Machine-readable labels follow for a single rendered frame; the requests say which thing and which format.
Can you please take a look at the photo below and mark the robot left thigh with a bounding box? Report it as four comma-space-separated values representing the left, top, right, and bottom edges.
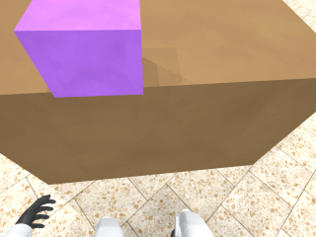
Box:
93, 218, 123, 237

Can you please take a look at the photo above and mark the robot thigh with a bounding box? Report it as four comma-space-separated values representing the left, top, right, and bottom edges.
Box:
174, 211, 214, 237
93, 218, 123, 237

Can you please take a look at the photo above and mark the carton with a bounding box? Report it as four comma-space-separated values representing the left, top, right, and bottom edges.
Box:
14, 0, 143, 98

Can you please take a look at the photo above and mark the pedestal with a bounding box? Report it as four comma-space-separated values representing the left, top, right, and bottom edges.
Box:
0, 0, 316, 185

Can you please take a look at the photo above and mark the robot right thigh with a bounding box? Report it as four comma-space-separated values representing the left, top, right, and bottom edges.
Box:
174, 211, 214, 237

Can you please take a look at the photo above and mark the left robot hand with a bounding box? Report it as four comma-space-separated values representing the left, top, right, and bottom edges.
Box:
15, 195, 56, 229

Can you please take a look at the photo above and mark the robot left forearm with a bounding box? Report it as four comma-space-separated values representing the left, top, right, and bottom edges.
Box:
0, 223, 33, 237

